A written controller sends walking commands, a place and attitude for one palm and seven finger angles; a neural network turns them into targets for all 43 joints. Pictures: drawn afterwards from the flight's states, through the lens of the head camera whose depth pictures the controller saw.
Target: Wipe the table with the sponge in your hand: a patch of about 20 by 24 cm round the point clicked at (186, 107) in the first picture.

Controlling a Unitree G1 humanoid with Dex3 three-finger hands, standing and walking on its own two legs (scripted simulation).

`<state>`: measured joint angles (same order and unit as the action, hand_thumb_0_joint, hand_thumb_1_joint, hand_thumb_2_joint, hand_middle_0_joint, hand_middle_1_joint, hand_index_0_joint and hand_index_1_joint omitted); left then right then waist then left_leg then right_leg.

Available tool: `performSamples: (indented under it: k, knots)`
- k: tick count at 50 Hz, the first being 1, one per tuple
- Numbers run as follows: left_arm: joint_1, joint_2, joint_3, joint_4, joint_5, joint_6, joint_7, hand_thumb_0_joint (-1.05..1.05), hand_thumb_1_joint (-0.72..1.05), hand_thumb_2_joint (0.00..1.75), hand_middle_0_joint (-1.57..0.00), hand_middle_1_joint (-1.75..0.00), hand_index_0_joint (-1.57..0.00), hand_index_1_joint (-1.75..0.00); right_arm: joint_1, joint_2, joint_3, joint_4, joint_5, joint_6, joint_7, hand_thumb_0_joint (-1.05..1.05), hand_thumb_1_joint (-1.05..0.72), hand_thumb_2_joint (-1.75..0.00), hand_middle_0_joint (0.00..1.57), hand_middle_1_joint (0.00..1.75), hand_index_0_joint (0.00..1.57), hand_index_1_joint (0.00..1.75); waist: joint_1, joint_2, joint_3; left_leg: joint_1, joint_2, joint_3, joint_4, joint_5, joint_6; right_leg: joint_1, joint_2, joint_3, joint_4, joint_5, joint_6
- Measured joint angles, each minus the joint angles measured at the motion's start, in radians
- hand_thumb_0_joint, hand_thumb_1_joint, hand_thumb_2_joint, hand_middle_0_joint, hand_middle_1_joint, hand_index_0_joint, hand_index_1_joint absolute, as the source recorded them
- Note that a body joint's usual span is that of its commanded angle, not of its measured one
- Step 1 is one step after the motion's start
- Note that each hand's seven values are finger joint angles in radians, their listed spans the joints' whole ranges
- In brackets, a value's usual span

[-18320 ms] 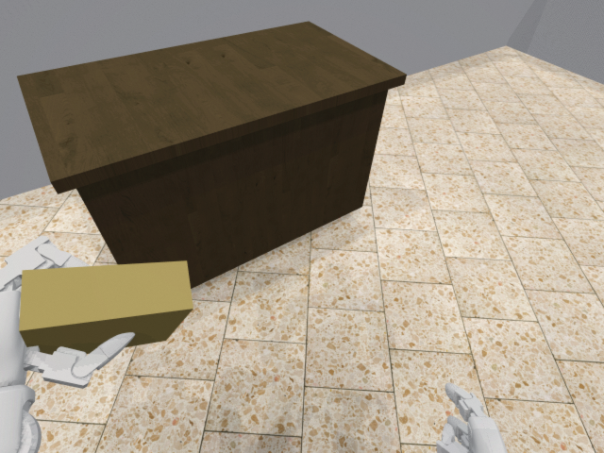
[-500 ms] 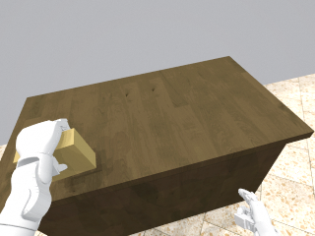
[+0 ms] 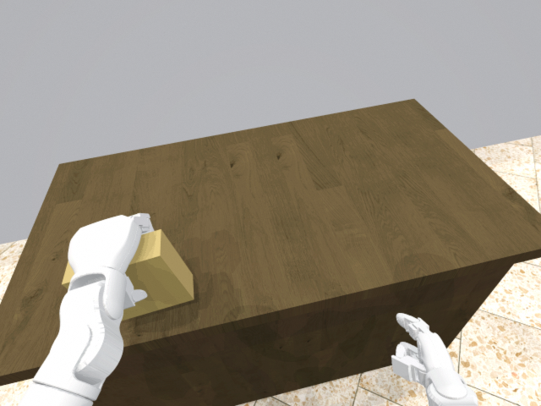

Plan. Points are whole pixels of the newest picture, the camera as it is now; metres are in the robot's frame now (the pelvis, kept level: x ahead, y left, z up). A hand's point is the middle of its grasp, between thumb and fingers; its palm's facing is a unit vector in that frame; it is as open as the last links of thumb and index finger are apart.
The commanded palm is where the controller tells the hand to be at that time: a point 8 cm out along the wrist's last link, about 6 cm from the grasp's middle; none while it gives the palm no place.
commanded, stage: move the sponge above the wiping area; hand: left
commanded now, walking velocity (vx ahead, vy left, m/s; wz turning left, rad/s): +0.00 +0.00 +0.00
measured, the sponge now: (142, 286) +0.26 +0.26 +0.04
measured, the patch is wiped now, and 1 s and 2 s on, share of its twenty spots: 0.00 0.00 0.00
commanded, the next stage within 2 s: none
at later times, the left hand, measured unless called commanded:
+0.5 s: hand (141, 267) +0.27 +0.26 +0.06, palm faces -0.07 -0.14 -0.99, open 9.1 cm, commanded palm +0.25 +0.26 +0.14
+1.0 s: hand (148, 258) +0.29 +0.26 +0.07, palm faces -0.04 -0.11 -0.99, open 9.1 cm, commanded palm +0.27 +0.26 +0.14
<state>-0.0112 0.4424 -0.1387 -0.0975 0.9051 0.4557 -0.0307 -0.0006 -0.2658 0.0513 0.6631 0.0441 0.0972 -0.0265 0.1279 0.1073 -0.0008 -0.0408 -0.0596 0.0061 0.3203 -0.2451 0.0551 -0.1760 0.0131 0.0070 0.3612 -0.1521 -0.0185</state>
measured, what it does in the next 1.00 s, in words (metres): stands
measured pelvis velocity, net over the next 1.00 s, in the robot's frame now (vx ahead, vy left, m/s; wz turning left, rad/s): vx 0.00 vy -0.01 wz -0.01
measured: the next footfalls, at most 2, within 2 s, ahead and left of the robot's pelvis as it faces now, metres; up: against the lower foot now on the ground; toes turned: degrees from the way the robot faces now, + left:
none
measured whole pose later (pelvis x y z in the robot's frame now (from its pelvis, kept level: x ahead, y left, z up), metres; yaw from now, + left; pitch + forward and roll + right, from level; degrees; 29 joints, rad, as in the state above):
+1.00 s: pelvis +0.00 -0.01 +0.00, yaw +0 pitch -1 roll +0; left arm -0.14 0.44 -0.16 0.15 0.93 0.34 0.01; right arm 0.05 -0.28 0.03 0.70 0.05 0.09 -0.07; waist 0.11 0.07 -0.01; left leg -0.07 -0.05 0.01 0.34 -0.25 0.04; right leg -0.20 0.03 0.01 0.37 -0.15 -0.03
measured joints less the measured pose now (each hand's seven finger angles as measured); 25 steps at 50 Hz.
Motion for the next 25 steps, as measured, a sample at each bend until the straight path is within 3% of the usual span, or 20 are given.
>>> performSamples:
  k: [4,9,14,19,22,25]
  knots:
    - [0.009,-0.01,-0.04,0.006,0.015,-0.044,-0.011,-0.01,-0.43,1.07,-0.83,-1.42,-0.84,-1.42,0.004,-0.003,0.0,0.0,-0.007,0.003,-0.003,0.01,-0.9,-0.9,0.2,0.3,0.2,0.3,0.005,-0.006,0.002,-0.002,-0.002,0.002,0.002,-0.004,0.002,-0.006,-0.001,0.002,0.009,-0.007,0.002]
    - [0.006,0.005,-0.017,0.019,0.031,-0.101,0.036,-0.01,-0.43,1.07,-0.83,-1.42,-0.84,-1.42,0.012,0.013,0.0,0.013,-0.014,0.0,-0.005,0.01,-0.9,-0.9,0.2,0.3,0.2,0.3,0.009,-0.026,0.002,0.001,0.006,0.01,0.001,-0.009,-0.004,-0.008,0.008,0.011,0.01,-0.009,-0.004]
    - [-0.005,0.02,0.029,0.044,0.02,-0.061,0.078,-0.01,-0.43,1.07,-0.83,-1.42,-0.84,-1.42,0.019,0.011,-0.002,0.026,-0.004,0.003,-0.002,0.01,-0.9,-0.9,0.2,0.3,0.2,0.3,0.0,-0.027,-0.007,0.002,0.012,0.01,0.0,-0.012,-0.008,-0.002,0.014,0.01,0.001,-0.007,-0.007]
    - [-0.034,0.017,0.027,0.106,-0.003,0.01,0.042,-0.01,-0.43,1.07,-0.83,-1.42,-0.84,-1.42,0.015,-0.009,-0.005,0.025,0.008,0.012,-0.009,0.01,-0.9,-0.9,0.2,0.3,0.2,0.3,-0.013,-0.018,0.001,-0.007,0.009,0.002,0.004,-0.008,-0.005,-0.005,0.01,0.003,-0.002,-0.003,-0.005]
    - [-0.047,0.012,0.005,0.128,-0.005,-0.004,0.009,-0.01,-0.43,1.07,-0.83,-1.42,-0.84,-1.42,0.015,-0.018,-0.009,0.021,0.007,0.007,-0.019,0.01,-0.9,-0.9,0.2,0.3,0.2,0.3,-0.014,-0.019,0.01,-0.016,0.007,0.0,0.009,-0.006,-0.003,-0.013,0.008,0.001,0.001,-0.001,-0.004]
    - [-0.06,0.004,-0.015,0.14,0.006,-0.069,0.003,-0.01,-0.43,1.07,-0.83,-1.42,-0.84,-1.42,0.023,-0.018,-0.015,0.023,-0.002,-0.005,-0.026,0.01,-0.9,-0.9,0.2,0.3,0.2,0.3,-0.009,-0.026,0.011,-0.023,0.007,0.0,0.012,-0.005,-0.004,-0.02,0.007,0.0,0.005,0.0,-0.005]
